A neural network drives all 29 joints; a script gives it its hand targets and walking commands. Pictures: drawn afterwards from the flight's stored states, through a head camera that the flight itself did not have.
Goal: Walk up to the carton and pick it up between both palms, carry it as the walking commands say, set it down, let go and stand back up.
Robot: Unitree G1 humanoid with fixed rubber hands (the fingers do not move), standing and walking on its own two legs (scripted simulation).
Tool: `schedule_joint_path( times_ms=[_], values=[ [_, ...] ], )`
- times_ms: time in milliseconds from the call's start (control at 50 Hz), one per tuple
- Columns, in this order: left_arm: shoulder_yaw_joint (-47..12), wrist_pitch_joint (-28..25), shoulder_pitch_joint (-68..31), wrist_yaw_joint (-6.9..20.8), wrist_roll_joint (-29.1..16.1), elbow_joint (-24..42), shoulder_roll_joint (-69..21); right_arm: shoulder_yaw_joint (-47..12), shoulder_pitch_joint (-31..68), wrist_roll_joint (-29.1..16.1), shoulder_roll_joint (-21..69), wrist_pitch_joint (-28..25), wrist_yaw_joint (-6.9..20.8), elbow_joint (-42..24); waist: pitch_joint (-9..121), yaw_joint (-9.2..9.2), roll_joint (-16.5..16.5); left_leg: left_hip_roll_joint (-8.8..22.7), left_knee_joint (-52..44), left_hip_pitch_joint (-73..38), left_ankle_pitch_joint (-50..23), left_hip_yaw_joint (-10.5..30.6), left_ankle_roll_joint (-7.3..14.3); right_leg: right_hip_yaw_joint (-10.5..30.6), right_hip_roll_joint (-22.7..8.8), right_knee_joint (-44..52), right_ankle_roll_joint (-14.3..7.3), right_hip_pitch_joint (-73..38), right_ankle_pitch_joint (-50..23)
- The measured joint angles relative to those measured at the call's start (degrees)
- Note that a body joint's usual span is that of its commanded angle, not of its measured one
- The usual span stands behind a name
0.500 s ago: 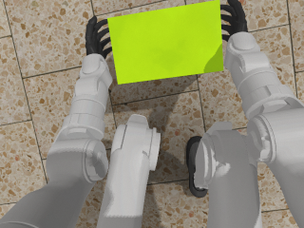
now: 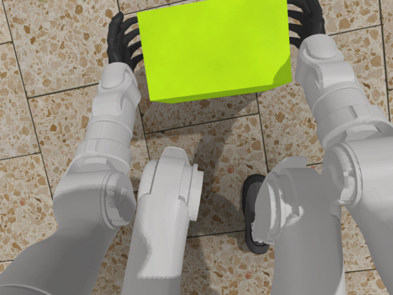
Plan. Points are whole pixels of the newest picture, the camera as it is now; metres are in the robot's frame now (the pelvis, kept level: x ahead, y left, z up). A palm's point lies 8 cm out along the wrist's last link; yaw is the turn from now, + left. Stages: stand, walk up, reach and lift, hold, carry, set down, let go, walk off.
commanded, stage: set down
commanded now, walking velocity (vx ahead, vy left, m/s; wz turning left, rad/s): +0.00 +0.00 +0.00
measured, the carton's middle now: (214, 60) +0.50 +0.03 -0.23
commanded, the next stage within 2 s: none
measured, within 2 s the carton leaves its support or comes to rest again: neither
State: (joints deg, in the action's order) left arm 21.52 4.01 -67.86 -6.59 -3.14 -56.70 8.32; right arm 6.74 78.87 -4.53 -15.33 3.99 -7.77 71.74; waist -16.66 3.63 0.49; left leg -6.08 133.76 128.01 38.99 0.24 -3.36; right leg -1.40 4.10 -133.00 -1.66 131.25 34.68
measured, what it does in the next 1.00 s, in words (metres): stands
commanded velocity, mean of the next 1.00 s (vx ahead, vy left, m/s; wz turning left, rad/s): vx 0.00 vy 0.00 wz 0.00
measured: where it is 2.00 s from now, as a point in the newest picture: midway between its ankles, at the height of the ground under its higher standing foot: (215, 225)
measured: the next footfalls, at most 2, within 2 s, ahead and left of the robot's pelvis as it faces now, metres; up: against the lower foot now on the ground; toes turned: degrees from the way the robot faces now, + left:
none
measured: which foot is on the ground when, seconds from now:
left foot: down 0.00-1.00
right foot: down 0.00-1.00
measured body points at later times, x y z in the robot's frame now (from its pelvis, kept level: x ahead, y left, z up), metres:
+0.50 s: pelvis +0.01 +0.00 +0.01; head +0.35 +0.00 +0.29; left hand +0.47 +0.20 -0.19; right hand +0.52 -0.16 -0.18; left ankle +0.09 +0.12 -0.30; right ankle +0.10 -0.10 -0.30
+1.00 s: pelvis -0.01 +0.00 +0.01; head +0.35 +0.01 +0.26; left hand +0.47 +0.23 -0.18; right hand +0.53 -0.19 -0.17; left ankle +0.09 +0.12 -0.30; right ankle +0.10 -0.10 -0.30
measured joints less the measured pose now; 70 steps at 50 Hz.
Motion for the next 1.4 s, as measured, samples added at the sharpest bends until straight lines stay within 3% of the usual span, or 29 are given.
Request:
schedule_joint_path(
  times_ms=[240,360,460,620,860,920,1040,1100,1200,1240,1340,1400],
  values=[
    [-3.7,-3.3,0.4,-0.4,-2.5,-2.0,1.2,-2.7,-0.9,-1.9,-0.8,-2.4,1.6,0.2,0.6,-0.13,-0.3,0.4,0.4,0.7,0.7,-0.3,0.3,-0.1,-0.5,-0.6,-0.2,0.6,1.0],
    [-9.2,-6.1,0.7,-0.6,-5.4,-3.8,2.5,-6.2,-2.2,-4.9,-2.4,-4.4,2.2,-0.7,0.7,0.08,-0.3,0.8,-0.1,1.0,0.5,-0.6,0.9,0.1,-0.6,0.0,0.1,0.6,1.0],
    [-11.7,-5.6,2.4,-0.3,-7.2,-4.5,3.7,-6.4,-4.7,-6.4,-4.0,-4.8,1.8,-3.0,1.0,-0.21,-0.1,1.2,-1.2,1.4,0.2,-0.7,1.5,0.2,-0.6,1.3,0.4,0.8,0.8],
    [-12.5,-5.3,5.6,-0.4,-8.9,0.1,5.7,-7.0,-9.5,-9.2,-7.3,-4.3,3.0,-6.9,0.6,-0.08,0.5,2.3,-1.7,1.9,-0.4,-1.1,2.3,0.1,-0.7,2.0,0.5,1.1,0.3],
    [-13.4,-3.6,3.2,0.6,-10.8,-0.7,7.9,-6.0,-7.5,-8.9,-9.5,-3.2,4.3,-7.6,-1.6,-0.19,0.3,3.3,-0.7,1.9,-1.5,-2.2,3.1,0.2,-1.8,0.5,0.0,1.2,-0.5],
    [-13.2,-3.3,4.3,0.4,-11.0,1.9,8.1,-6.0,-7.9,-9.3,-10.2,-2.6,4.3,-9.9,-2.3,-0.06,0.3,3.4,-0.7,1.6,-1.5,-2.1,3.1,0.1,-1.8,0.6,-0.2,0.9,-0.4],
    [-12.9,-1.1,4.6,-0.4,-12.4,14.4,10.7,-5.4,-6.4,-10.0,-13.0,-0.2,3.0,-23.2,-14.0,-0.39,-0.4,3.7,-2.3,-5.0,-4.0,-1.8,2.9,0.2,-1.0,2.1,0.2,-5.6,-1.2],
    [-12.7,2.8,6.0,-1.2,-12.8,17.8,10.7,-6.0,-8.0,-10.8,-11.9,3.8,2.6,-26.6,-13.6,-0.61,-0.3,3.8,-2.9,-5.4,-2.0,-1.6,3.1,0.1,-0.7,3.3,0.4,-6.0,-1.4],
    [-11.9,7.7,10.1,-2.1,-11.4,29.8,8.4,-4.1,-15.5,-8.8,-9.5,9.6,1.9,-39.9,-13.5,-0.45,-0.7,3.2,-5.6,-11.2,-0.6,-1.4,3.2,0.4,-1.0,5.8,0.5,-12.2,0.5],
    [-11.5,9.1,9.7,-2.0,-10.3,30.1,8.3,-2.4,-16.0,-7.2,-8.3,10.6,1.9,-40.4,-13.3,-0.22,-1.0,2.9,-7.3,-14.0,-0.5,-1.2,2.8,0.4,-1.2,7.4,1.0,-15.2,0.7],
    [-8.4,9.9,6.9,-1.4,-8.5,21.7,7.4,1.4,-14.2,-3.1,-5.6,10.7,3.4,-32.0,-7.6,0.8,-0.7,2.5,-12.8,-15.5,-1.7,-0.8,2.8,0.6,-1.4,12.5,0.2,-16.9,0.2],
    [-8.2,9.1,7.7,-0.9,-9.2,23.6,6.9,3.3,-14.4,-1.5,-5.4,9.7,4.1,-34.4,-7.1,0.91,-1.2,2.0,-16.0,-17.2,-2.8,-0.5,2.6,0.7,-1.8,15.5,0.2,-19.0,-0.3]
  ],
)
